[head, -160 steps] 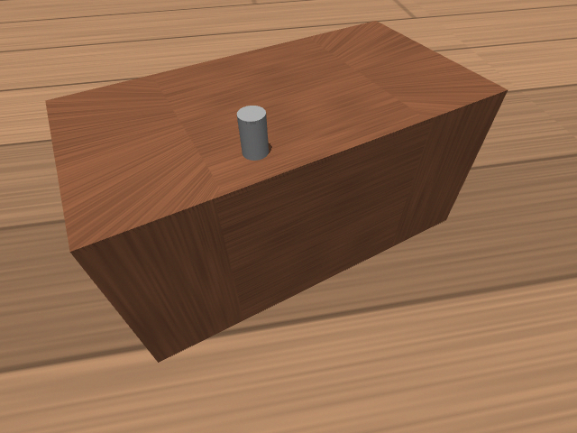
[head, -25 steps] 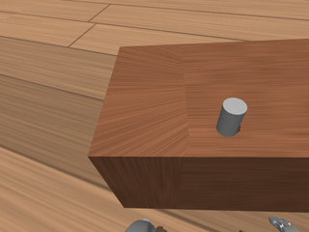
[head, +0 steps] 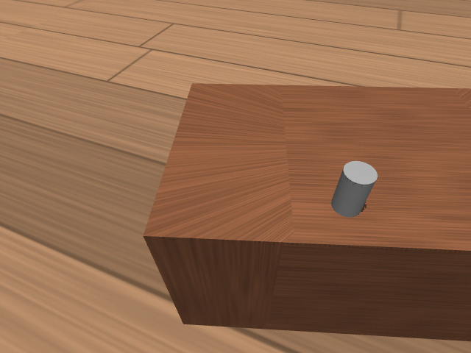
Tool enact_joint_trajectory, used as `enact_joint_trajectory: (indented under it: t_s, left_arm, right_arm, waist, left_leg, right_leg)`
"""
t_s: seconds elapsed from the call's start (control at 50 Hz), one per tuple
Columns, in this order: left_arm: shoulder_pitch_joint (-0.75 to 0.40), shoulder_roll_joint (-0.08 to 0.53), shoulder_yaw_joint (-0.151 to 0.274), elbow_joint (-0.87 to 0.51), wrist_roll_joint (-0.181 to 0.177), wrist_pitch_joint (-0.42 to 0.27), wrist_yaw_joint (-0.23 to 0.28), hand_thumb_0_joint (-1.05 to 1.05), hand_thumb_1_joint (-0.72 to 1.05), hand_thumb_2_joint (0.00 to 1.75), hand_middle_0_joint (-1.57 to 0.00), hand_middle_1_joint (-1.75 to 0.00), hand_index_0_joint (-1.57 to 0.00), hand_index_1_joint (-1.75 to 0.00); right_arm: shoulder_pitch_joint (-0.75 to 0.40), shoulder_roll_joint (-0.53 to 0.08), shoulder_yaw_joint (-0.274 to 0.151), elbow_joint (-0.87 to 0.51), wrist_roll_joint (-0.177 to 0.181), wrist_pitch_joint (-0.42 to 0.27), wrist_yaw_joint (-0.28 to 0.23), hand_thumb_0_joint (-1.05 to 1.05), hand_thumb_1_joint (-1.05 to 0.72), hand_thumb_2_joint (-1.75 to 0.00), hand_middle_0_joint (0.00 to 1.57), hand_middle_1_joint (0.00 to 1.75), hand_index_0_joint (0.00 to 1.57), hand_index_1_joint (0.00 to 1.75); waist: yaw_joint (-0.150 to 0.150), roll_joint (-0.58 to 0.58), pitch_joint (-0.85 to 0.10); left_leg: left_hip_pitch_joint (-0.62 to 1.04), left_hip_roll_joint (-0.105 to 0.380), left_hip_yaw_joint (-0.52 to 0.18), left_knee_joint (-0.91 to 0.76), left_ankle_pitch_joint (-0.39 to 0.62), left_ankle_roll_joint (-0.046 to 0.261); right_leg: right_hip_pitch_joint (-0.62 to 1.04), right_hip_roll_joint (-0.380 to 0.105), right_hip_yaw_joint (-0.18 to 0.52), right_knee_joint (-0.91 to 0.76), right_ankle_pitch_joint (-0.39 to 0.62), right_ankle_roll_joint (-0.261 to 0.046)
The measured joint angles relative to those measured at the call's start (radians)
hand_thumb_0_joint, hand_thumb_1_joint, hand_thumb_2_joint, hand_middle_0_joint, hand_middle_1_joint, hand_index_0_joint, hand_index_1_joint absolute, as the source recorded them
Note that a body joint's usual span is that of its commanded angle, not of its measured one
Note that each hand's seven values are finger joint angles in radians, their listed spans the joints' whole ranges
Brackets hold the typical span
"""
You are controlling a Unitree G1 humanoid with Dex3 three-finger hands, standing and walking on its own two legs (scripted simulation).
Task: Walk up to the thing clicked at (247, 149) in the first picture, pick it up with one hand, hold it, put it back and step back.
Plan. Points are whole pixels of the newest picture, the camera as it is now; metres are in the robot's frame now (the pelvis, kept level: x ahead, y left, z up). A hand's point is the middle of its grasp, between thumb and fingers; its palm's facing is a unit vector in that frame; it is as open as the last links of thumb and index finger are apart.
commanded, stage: walk up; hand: right
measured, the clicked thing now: (352, 189) +0.50 -0.24 -0.05
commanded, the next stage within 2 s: stand in 1.20 s
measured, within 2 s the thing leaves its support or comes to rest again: neither
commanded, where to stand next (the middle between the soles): +0.08 -0.01 m, yaw -2 degrees
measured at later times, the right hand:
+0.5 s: hand out of the picture +0.13 -0.26 -0.13, palm faces -0.04 +0.93 -0.35, open 7.4 cm
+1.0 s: hand out of the picture +0.11 -0.26 -0.13, palm faces -0.04 +0.93 -0.36, open 7.4 cm
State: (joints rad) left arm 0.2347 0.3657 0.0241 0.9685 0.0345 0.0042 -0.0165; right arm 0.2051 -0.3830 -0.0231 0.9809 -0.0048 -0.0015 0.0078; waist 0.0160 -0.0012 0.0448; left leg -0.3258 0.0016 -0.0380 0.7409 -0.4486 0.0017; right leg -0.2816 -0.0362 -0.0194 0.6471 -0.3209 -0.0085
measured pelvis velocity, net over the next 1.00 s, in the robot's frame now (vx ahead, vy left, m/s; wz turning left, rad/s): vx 0.03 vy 0.00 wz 0.01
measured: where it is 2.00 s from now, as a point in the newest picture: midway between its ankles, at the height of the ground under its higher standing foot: outside the picture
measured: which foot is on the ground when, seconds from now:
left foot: down 0.00-1.00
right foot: down 0.00-1.00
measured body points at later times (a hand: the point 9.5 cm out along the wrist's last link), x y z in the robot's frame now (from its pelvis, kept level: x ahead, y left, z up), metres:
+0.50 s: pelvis +0.03 +0.00 +0.02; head +0.04 +0.00 +0.47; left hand +0.12 +0.30 -0.11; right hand +0.13 -0.31 -0.11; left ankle +0.03 +0.13 -0.72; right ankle +0.02 -0.13 -0.72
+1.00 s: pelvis +0.03 +0.00 +0.02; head +0.04 +0.01 +0.47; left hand +0.11 +0.30 -0.11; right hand +0.11 -0.30 -0.10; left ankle +0.03 +0.13 -0.72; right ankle +0.02 -0.13 -0.72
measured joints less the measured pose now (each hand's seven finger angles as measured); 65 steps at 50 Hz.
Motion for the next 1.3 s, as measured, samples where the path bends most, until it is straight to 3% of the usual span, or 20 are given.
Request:
enact_joint_trajectory:
  t_s: [0.08,0.26,0.56,1.3]
  left_arm:
    - [-0.033,-0.018,-0.01,0.015,-0.012,0.005,-0.005,0.0,0.91,0.9,-0.21,-0.3,-0.2,-0.3]
    - [-0.096,0.007,-0.012,0.07,-0.03,-0.008,-0.005,0.0,0.91,0.9,-0.21,-0.3,-0.2,-0.3]
    - [-0.173,-0.007,-0.015,0.137,-0.031,-0.003,0.001,0.0,0.91,0.9,-0.21,-0.3,-0.2,-0.3]
    - [-0.15,-0.019,-0.01,0.172,-0.024,-0.004,0.008,0.0,0.91,0.9,-0.21,-0.3,-0.2,-0.3]
  right_arm:
    - [-0.004,-0.015,-0.004,0.027,-0.002,-0.026,-0.006,0.01,-0.91,-0.9,0.2,0.3,0.2,0.3]
    - [-0.035,0.023,0.033,0.081,-0.003,-0.038,-0.004,0.01,-0.9,-0.9,0.2,0.3,0.2,0.3]
    - [-0.123,0.021,0.03,0.119,0.003,-0.034,-0.01,0.01,-0.91,-0.9,0.2,0.3,0.2,0.3]
    - [-0.111,0.034,0.029,0.157,0.0,-0.019,-0.01,0.01,-0.91,-0.9,0.2,0.3,0.2,0.3]
  waist:
    - [-0.004,0.004,0.002]
    - [-0.01,-0.021,0.0]
    - [-0.006,0.008,0.0]
    - [-0.011,0.002,0.007]
  left_leg:
    - [0.044,-0.008,0.005,-0.122,0.162,-0.002]
    - [0.093,0.012,-0.002,-0.218,0.186,-0.021]
    - [0.165,0.009,-0.008,-0.328,0.227,-0.024]
    - [0.208,0.004,0.001,-0.401,0.261,-0.016]
  right_leg:
    - [0.001,-0.011,-0.001,-0.016,0.014,0.029]
    - [0.062,0.008,-0.01,-0.138,0.061,0.022]
    - [0.131,0.005,-0.019,-0.235,0.092,0.023]
    - [0.178,-0.001,-0.012,-0.321,0.135,0.035]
